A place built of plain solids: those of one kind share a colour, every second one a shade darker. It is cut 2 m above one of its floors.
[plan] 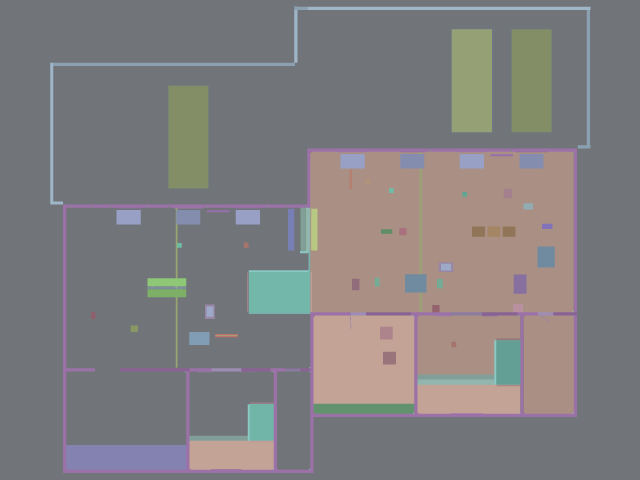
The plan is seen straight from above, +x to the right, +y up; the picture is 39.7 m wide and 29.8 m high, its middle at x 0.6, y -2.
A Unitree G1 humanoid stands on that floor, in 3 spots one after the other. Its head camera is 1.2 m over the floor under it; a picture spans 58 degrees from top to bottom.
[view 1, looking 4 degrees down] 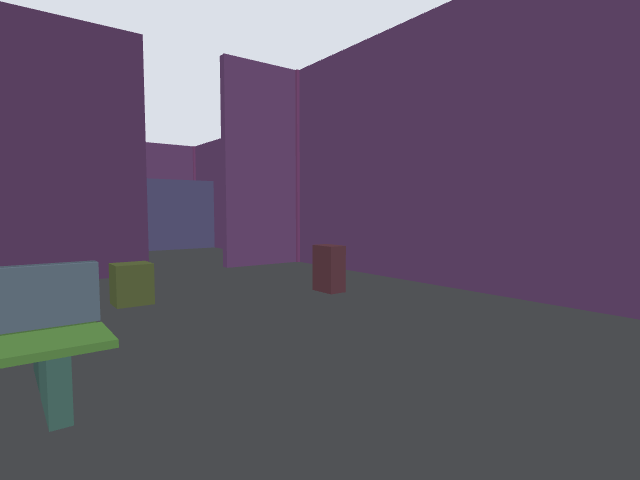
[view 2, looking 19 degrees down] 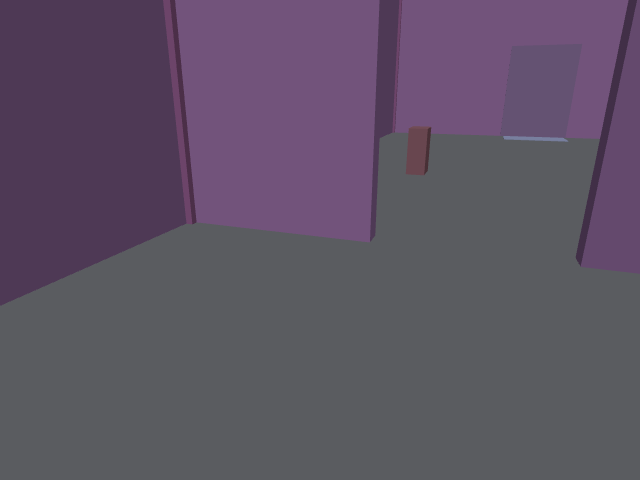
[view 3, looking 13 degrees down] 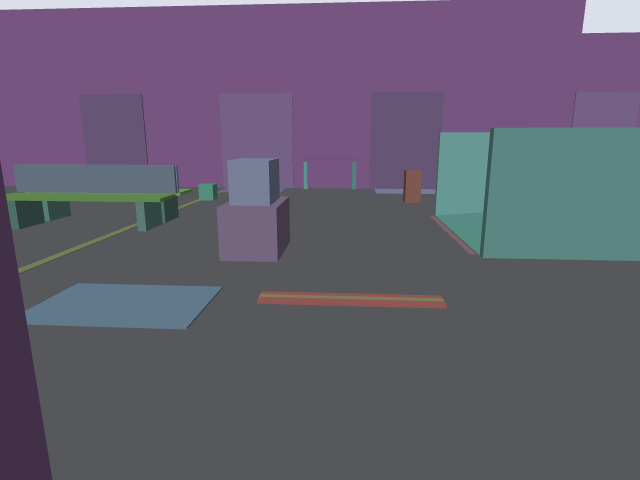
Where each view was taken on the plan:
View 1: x -9.55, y -1.70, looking -127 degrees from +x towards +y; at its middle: wall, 9.33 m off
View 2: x -12.60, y -13.52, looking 110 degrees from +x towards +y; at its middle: ground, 3.69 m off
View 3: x -5.21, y -11.06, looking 94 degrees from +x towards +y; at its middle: ground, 5.33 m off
